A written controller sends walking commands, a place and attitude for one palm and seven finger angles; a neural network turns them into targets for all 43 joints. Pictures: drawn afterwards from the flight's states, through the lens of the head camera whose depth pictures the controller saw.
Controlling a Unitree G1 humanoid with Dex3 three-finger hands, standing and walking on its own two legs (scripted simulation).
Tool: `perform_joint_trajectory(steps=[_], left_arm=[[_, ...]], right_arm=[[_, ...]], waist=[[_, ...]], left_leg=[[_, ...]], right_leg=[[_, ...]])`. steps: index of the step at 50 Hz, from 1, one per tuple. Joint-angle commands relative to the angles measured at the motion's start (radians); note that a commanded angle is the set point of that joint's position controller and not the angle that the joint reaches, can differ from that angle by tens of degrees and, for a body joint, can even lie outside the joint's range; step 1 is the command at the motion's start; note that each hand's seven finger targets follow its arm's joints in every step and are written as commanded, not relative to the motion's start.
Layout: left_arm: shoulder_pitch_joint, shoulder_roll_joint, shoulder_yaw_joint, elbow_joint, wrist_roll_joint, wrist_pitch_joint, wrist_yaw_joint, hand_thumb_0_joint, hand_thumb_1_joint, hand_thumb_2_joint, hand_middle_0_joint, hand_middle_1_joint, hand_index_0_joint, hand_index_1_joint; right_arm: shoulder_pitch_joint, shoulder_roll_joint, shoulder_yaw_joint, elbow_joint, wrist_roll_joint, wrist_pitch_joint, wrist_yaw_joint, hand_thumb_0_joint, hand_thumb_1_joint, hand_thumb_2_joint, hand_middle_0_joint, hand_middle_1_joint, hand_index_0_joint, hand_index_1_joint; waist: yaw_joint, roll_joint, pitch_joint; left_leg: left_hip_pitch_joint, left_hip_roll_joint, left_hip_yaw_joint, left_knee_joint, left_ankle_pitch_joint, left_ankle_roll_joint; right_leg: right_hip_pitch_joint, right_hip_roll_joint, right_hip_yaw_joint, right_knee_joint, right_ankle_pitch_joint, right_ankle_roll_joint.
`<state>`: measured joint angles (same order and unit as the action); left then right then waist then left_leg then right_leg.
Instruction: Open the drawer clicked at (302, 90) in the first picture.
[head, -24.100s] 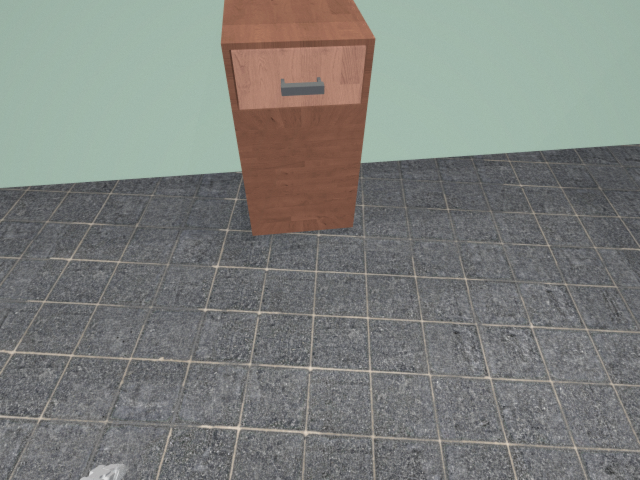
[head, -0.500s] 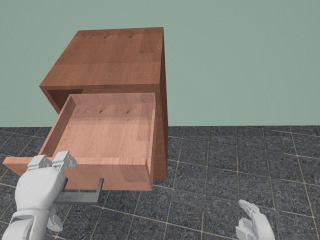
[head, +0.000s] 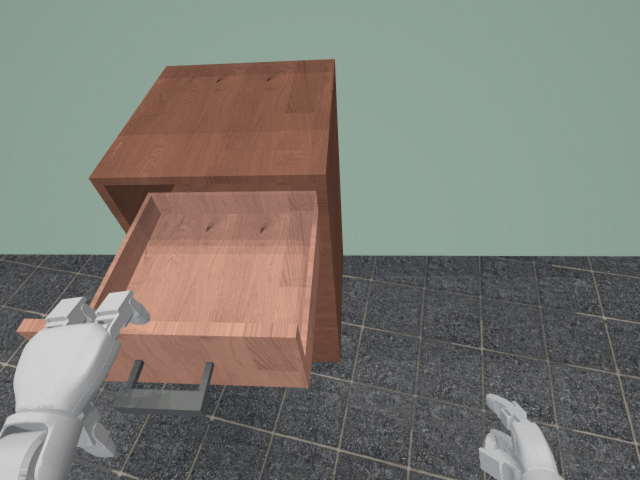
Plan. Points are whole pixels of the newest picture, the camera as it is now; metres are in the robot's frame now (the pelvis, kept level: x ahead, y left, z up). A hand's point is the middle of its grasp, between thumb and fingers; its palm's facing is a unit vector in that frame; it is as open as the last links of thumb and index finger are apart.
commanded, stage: lift the hand off the handle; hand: left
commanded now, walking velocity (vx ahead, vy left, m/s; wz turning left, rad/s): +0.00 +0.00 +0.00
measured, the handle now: (167, 385) +0.24 +0.27 -0.07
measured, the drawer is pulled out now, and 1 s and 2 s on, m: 0.30 0.30 0.30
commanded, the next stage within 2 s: draw the hand back to the body in 0.12 s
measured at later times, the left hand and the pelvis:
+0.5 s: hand (89, 374) +0.19 +0.28 +0.08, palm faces +0.02 -0.08 -1.00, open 13.9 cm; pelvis +0.01 +0.01 +0.01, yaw +0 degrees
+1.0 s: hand (98, 362) +0.19 +0.24 +0.13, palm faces +0.36 -0.81 -0.46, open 13.6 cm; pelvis +0.01 +0.01 +0.01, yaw +1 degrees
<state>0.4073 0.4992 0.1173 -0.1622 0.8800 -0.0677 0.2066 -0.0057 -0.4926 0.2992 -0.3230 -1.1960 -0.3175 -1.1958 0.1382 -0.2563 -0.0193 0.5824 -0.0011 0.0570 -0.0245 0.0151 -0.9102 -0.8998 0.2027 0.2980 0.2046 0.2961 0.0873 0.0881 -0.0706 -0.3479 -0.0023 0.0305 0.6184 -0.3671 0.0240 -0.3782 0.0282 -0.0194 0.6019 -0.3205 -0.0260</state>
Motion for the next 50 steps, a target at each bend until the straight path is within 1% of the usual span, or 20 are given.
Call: perform_joint_trajectory(steps=[1,5,9,13,15,18,22,26,27,30,31,34,41,42,43,44,45,46,49,50], left_arm=[[-0.100,0.225,0.145,-0.234,0.000,-0.002,0.026,0.000,-0.500,0.300,-0.300,-1.200,-0.300,-1.200],[-0.099,0.183,0.113,-0.200,-0.005,0.013,0.012,0.000,-0.500,0.300,-0.300,-1.200,-0.300,-1.200],[-0.104,0.180,0.093,-0.226,0.012,0.015,0.005,0.000,-0.500,0.300,-0.300,-1.200,-0.300,-1.200],[-0.125,0.223,0.130,-0.219,0.020,0.014,0.001,0.000,-0.500,0.300,-0.300,-1.200,-0.300,-1.200],[-0.090,0.242,0.159,-0.265,0.016,0.012,0.004,0.000,-0.500,0.300,-0.300,-1.200,-0.300,-1.200],[0.002,0.211,0.151,-0.278,-0.005,0.016,-0.002,0.000,-0.500,0.300,-0.300,-1.200,-0.300,-1.200],[0.036,0.186,0.132,-0.334,-0.021,0.022,-0.006,0.000,-0.500,0.300,-0.300,-1.200,-0.300,-1.200],[0.037,0.220,0.167,-0.344,-0.022,0.021,-0.009,0.000,-0.500,0.300,-0.300,-1.200,-0.300,-1.200],[0.042,0.198,0.147,-0.353,-0.030,0.018,-0.010,0.000,-0.500,0.300,-0.300,-1.200,-0.300,-1.200],[0.007,0.206,0.153,-0.372,-0.031,0.010,-0.011,0.000,-0.500,0.300,-0.300,-1.200,-0.300,-1.200],[0.003,0.233,0.169,-0.382,-0.021,0.005,-0.010,0.000,-0.500,0.300,-0.300,-1.200,-0.300,-1.200],[0.010,0.208,0.143,-0.402,-0.024,0.004,-0.013,0.000,-0.500,0.300,-0.300,-1.200,-0.300,-1.200],[0.064,0.239,0.179,-0.412,-0.037,0.037,-0.034,0.000,-0.500,0.300,-0.300,-1.200,-0.300,-1.200],[0.043,-0.179,0.089,-0.367,-0.780,0.003,-0.060,0.000,-0.465,0.315,-0.298,-1.178,-0.298,-1.178],[0.063,-0.057,0.147,-0.346,-0.804,-0.029,-0.057,0.000,-0.430,0.330,-0.295,-1.155,-0.295,-1.155],[0.084,-0.024,0.194,-0.421,-0.866,-0.048,-0.051,0.000,-0.395,0.345,-0.292,-1.133,-0.292,-1.133],[0.070,0.002,0.221,-0.430,-0.888,-0.058,-0.045,0.000,-0.360,0.360,-0.290,-1.110,-0.290,-1.110],[0.017,0.011,0.224,-0.487,-0.894,-0.076,-0.043,0.000,-0.325,0.375,-0.287,-1.087,-0.287,-1.087],[0.016,-0.025,0.207,-0.473,-0.915,-0.088,-0.049,0.000,-0.220,0.420,-0.280,-1.020,-0.280,-1.020],[0.004,-0.002,0.232,-0.480,-0.914,-0.093,-0.048,0.000,-0.185,0.435,-0.277,-0.997,-0.277,-0.997]], right_arm=[[-0.128,-0.096,-0.025,-0.172,0.002,-0.049,0.001,0.000,-0.900,-0.900,0.200,0.300,0.200,0.300],[-0.129,-0.095,-0.024,-0.173,0.007,-0.048,0.004,0.000,-0.900,-0.900,0.200,0.300,0.200,0.300],[-0.117,-0.091,-0.024,-0.178,0.000,-0.046,0.007,0.000,-0.900,-0.900,0.200,0.300,0.200,0.300],[-0.120,-0.091,-0.019,-0.175,-0.002,-0.041,0.004,0.000,-0.900,-0.900,0.200,0.300,0.200,0.300],[-0.131,-0.091,-0.018,-0.181,0.000,-0.040,0.007,0.000,-0.900,-0.900,0.200,0.300,0.200,0.300],[-0.124,-0.089,-0.021,-0.186,0.002,-0.035,0.015,0.000,-0.900,-0.900,0.200,0.300,0.200,0.300],[-0.129,-0.089,-0.022,-0.195,0.004,-0.032,0.022,0.000,-0.900,-0.900,0.200,0.300,0.200,0.300],[-0.120,-0.096,-0.020,-0.192,0.004,-0.029,0.022,0.000,-0.900,-0.900,0.200,0.300,0.200,0.300],[-0.123,-0.095,-0.023,-0.194,0.003,-0.031,0.020,0.000,-0.900,-0.900,0.200,0.300,0.200,0.300],[-0.132,-0.095,-0.021,-0.195,0.007,-0.038,0.016,0.000,-0.900,-0.900,0.200,0.300,0.200,0.300],[-0.117,-0.095,-0.019,-0.192,0.000,-0.038,0.016,0.000,-0.900,-0.900,0.200,0.300,0.200,0.300],[-0.119,-0.092,-0.023,-0.198,0.003,-0.039,0.016,0.000,-0.900,-0.900,0.200,0.300,0.200,0.300],[-0.128,-0.091,-0.008,-0.204,0.009,-0.026,0.024,0.000,-0.900,-0.900,0.200,0.300,0.200,0.300],[-0.043,-0.009,-0.006,-0.243,0.041,-0.098,-0.004,0.000,-0.900,-0.900,0.200,0.300,0.200,0.300],[-0.037,-0.050,0.001,-0.216,0.037,-0.140,-0.022,0.000,-0.900,-0.900,0.200,0.300,0.200,0.300],[-0.047,-0.046,0.005,-0.211,0.029,-0.156,-0.045,0.000,-0.900,-0.900,0.200,0.300,0.200,0.300],[-0.057,-0.050,0.011,-0.195,0.024,-0.174,-0.057,0.000,-0.900,-0.900,0.200,0.300,0.200,0.300],[-0.047,-0.053,0.016,-0.192,0.015,-0.197,-0.064,0.000,-0.900,-0.900,0.200,0.300,0.200,0.300],[-0.055,-0.049,0.021,-0.164,0.008,-0.232,-0.066,0.000,-0.900,-0.900,0.200,0.300,0.200,0.300],[-0.061,-0.052,0.019,-0.151,0.007,-0.241,-0.065,0.000,-0.900,-0.900,0.200,0.300,0.200,0.300]], waist=[[0.004,-0.037,-0.161],[-0.003,-0.052,-0.111],[0.006,-0.038,-0.154],[0.019,-0.043,-0.154],[0.027,0.009,-0.168],[0.027,-0.040,-0.160],[0.015,-0.021,-0.129],[0.015,-0.040,-0.135],[0.007,-0.043,-0.113],[0.004,-0.011,-0.103],[0.016,-0.003,-0.143],[0.012,-0.007,-0.125],[0.028,-0.010,-0.114],[-0.091,-0.068,-0.020],[-0.062,-0.082,-0.044],[-0.044,-0.088,-0.051],[-0.041,-0.087,-0.044],[-0.039,-0.072,-0.077],[-0.041,-0.037,0.013],[-0.037,0.005,0.034]], left_leg=[[0.103,0.003,-0.025,-0.072,0.344,0.007],[0.096,0.009,-0.026,-0.089,0.331,0.003],[0.122,0.010,-0.026,-0.091,0.371,0.002],[0.122,0.007,-0.024,-0.098,0.350,0.005],[0.135,0.009,-0.027,-0.103,0.398,-0.002],[0.139,0.017,-0.025,-0.096,0.444,0.000],[0.142,0.023,-0.027,-0.100,0.451,-0.002],[0.144,0.024,-0.032,-0.100,0.420,-0.001],[0.142,0.023,-0.029,-0.103,0.410,0.000],[0.152,0.024,-0.037,-0.108,0.389,-0.003],[0.163,0.024,-0.037,-0.106,0.397,-0.002],[0.164,0.028,-0.041,-0.114,0.412,-0.006],[0.153,0.032,-0.043,-0.135,0.417,-0.012],[0.271,0.067,-0.061,-0.157,0.395,-0.002],[0.286,0.076,-0.069,-0.169,0.395,0.001],[0.282,0.071,-0.068,-0.192,0.433,-0.005],[0.272,0.063,-0.064,-0.202,0.416,-0.010],[0.277,0.055,-0.053,-0.209,0.431,-0.010],[0.239,0.046,-0.044,-0.239,0.402,-0.017],[0.233,0.042,-0.038,-0.244,0.388,-0.019]], right_leg=[[0.094,-0.027,0.020,-0.091,0.293,-0.006],[0.086,-0.023,0.016,-0.107,0.268,-0.009],[0.101,-0.025,0.006,-0.099,0.280,-0.010],[0.115,-0.024,0.015,-0.113,0.272,-0.012],[0.147,-0.024,0.027,-0.111,0.309,-0.021],[0.143,-0.024,0.011,-0.111,0.353,-0.011],[0.129,-0.028,0.010,-0.115,0.345,-0.008],[0.119,-0.026,0.006,-0.123,0.314,-0.007],[0.117,-0.028,0.008,-0.127,0.312,-0.006],[0.103,-0.025,0.015,-0.137,0.275,-0.011],[0.112,-0.028,0.001,-0.131,0.266,-0.008],[0.109,-0.030,-0.007,-0.131,0.255,-0.007],[0.142,-0.029,-0.014,-0.143,0.260,-0.008],[0.191,-0.023,-0.043,-0.157,0.232,-0.008],[0.188,-0.028,-0.037,-0.158,0.195,-0.004],[0.232,-0.035,-0.043,-0.178,0.230,-0.001],[0.248,-0.038,-0.041,-0.188,0.238,0.001],[0.269,-0.046,-0.037,-0.193,0.275,0.002],[0.269,-0.048,-0.038,-0.218,0.283,-0.001],[0.271,-0.048,-0.032,-0.236,0.278,-0.006]])
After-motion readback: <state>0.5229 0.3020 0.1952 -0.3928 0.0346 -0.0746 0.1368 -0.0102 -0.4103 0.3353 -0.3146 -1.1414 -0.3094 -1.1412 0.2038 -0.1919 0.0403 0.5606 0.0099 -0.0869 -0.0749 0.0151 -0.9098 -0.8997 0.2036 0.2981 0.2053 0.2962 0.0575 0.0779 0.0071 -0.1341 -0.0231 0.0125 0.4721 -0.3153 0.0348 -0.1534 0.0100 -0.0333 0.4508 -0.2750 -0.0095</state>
